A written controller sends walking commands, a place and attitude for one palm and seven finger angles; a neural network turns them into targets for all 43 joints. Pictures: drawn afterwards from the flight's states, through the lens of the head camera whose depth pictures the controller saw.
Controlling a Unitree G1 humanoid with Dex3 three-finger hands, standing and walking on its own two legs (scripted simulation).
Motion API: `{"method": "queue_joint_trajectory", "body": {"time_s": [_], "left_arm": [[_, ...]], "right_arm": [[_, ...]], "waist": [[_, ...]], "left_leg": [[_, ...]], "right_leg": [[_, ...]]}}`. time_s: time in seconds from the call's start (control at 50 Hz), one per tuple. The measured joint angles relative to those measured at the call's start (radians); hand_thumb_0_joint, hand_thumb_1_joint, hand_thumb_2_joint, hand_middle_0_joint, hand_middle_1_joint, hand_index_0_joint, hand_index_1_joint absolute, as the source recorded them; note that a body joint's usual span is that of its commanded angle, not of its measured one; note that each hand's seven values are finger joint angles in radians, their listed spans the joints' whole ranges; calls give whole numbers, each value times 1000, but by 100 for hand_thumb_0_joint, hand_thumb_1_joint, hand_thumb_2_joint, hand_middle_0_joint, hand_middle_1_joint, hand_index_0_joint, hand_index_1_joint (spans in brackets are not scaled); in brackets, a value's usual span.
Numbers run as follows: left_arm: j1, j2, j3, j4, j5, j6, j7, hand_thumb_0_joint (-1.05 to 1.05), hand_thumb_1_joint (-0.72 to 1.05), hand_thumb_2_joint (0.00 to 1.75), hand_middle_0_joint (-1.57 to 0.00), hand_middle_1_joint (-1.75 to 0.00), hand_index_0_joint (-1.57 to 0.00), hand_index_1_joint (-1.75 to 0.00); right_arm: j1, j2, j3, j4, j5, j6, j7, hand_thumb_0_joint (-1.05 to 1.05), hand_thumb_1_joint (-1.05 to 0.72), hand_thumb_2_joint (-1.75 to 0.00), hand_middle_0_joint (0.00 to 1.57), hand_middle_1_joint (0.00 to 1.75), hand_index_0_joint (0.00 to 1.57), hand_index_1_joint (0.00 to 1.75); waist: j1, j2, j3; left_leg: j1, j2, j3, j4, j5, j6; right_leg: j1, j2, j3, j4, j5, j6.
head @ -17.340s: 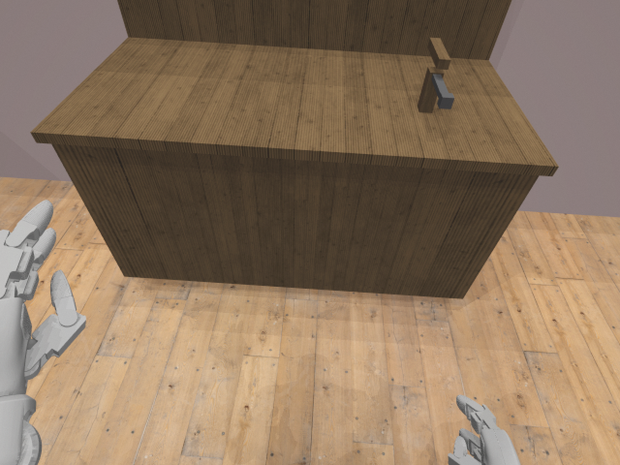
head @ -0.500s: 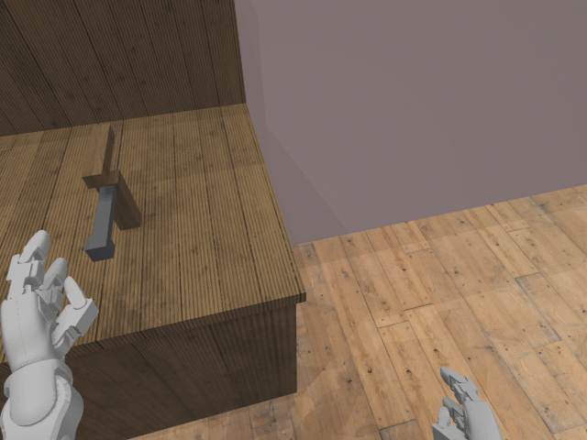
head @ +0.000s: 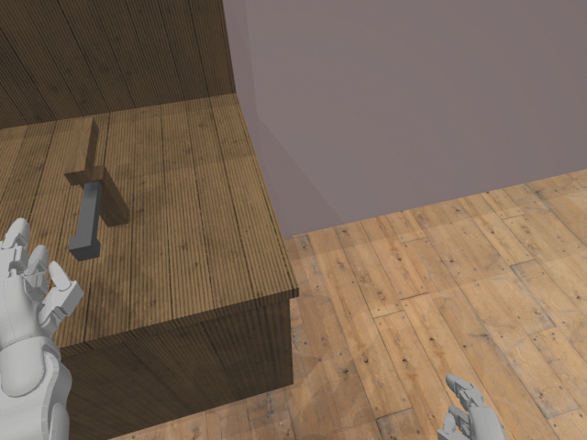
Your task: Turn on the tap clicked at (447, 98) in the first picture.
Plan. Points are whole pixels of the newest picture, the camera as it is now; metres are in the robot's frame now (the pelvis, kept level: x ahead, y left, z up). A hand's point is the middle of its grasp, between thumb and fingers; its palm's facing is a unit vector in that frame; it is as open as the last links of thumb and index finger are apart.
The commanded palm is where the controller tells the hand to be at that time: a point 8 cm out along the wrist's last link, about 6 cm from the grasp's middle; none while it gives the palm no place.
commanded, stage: reach beside the lever's end, fingers flat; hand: left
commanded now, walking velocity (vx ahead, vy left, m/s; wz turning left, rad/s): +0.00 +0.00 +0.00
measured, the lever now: (85, 246) +0.33 +0.33 +0.08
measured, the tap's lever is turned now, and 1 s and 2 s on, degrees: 0 0 17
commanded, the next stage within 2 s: push the lever round in 0.76 s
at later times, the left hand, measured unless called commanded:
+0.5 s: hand (74, 268) +0.30 +0.33 +0.07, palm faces +0.58 -0.81 -0.11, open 7.8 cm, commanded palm +0.25 +0.36 +0.07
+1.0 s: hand (73, 274) +0.29 +0.33 +0.07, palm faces +0.57 -0.82 -0.09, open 7.8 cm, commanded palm +0.25 +0.36 +0.07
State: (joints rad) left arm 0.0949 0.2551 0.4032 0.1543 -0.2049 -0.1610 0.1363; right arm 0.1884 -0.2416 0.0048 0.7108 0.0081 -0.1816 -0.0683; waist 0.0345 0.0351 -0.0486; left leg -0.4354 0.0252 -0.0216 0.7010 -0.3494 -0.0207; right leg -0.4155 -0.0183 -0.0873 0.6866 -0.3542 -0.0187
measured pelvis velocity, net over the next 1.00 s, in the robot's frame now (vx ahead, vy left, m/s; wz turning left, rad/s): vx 0.00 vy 0.01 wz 0.00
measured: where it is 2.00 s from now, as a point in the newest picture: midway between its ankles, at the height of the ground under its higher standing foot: outside the picture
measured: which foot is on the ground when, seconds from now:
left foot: down 0.00-1.00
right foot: down 0.00-1.00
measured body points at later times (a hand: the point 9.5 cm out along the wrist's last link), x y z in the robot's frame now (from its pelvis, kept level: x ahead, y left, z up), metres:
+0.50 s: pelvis +0.00 +0.00 -0.01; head +0.04 -0.01 +0.44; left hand +0.27 +0.37 +0.08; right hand +0.14 -0.25 -0.11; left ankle +0.00 +0.13 -0.72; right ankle +0.00 -0.11 -0.72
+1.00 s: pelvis +0.00 +0.01 -0.01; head +0.04 +0.01 +0.44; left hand +0.26 +0.37 +0.08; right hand +0.15 -0.24 -0.11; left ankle +0.00 +0.13 -0.72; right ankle +0.00 -0.11 -0.72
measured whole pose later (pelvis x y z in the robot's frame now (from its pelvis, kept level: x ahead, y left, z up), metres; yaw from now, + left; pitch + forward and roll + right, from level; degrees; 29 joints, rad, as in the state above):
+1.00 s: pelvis +0.00 +0.01 -0.01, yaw +0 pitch +8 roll -1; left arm -0.04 0.30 0.47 0.35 -0.20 -0.25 0.08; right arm 0.20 -0.24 0.00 0.70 0.01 -0.14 -0.06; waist 0.02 0.03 -0.06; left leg -0.53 0.02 -0.02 0.77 -0.38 -0.01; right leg -0.50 -0.02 -0.08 0.73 -0.37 -0.01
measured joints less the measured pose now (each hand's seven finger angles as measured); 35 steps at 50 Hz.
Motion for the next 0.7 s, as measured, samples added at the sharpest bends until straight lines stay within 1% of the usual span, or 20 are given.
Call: {"method": "queue_joint_trajectory", "body": {"time_s": [0.1, 0.2, 0.32, 0.44, 0.54, 0.62, 0.7], "left_arm": [[-27, 17, 35, 56, -4, -26, -20, 2, 90, 90, -17, -18, -16, -18], [-73, 31, 50, 113, -5, -53, -40, 2, 90, 90, -16, -17, -15, -16], [-138, 50, 62, 192, 4, -65, -55, 2, 90, 90, -16, -16, -15, -15], [-184, 75, 96, 262, 7, -76, -65, 2, 90, 90, -16, -15, -15, -15], [-158, 81, 108, 251, 1, -89, -80, 2, 90, 90, -16, -15, -15, -15], [-140, 76, 114, 249, -9, -94, -89, 2, 90, 90, -16, -15, -15, -15], [-138, 68, 113, 241, -6, -97, -84, 2, 90, 90, -16, -15, -15, -15]], "right_arm": [[10, -8, -8, 6, 2, 4, -2, 1, -90, -90, 20, 30, 20, 30], [14, -17, -11, 15, 4, 5, -7, 1, -90, -90, 20, 30, 20, 30], [15, -18, -9, 16, 4, 13, -9, 1, -90, -90, 20, 30, 20, 30], [23, -13, -7, 8, 0, 31, -3, 1, -90, -90, 20, 30, 20, 30], [43, -14, -13, 1, 1, 43, 8, 1, -90, -90, 20, 30, 20, 30], [52, -17, -16, 4, 3, 49, 10, 1, -90, -90, 20, 30, 20, 30], [52, -18, -19, 7, 3, 49, 8, 1, -90, -90, 20, 30, 20, 30]], "waist": [[-2, -1, 1], [-5, 0, 5], [-15, -2, 6], [-27, -6, -1], [-30, -2, -9], [-28, -3, -12], [-24, -4, -7]], "left_leg": [[-16, 3, -4, 12, -4, -2], [-39, 2, -8, 30, -8, -2], [-64, 2, -9, 43, -11, -2], [-86, 7, -4, 54, -15, -2], [-89, 10, 1, 57, -22, 1], [-91, 8, 2, 61, -26, 4], [-96, 5, -2, 70, -30, 6]], "right_leg": [[-14, 3, -3, 10, -3, -2], [-34, 2, -7, 25, -8, -3], [-59, 2, -7, 38, -10, -4], [-83, 6, -2, 46, -11, -4], [-85, 9, 4, 43, -12, -1], [-86, 7, 5, 44, -14, 2], [-87, 5, 1, 48, -17, 5]]}}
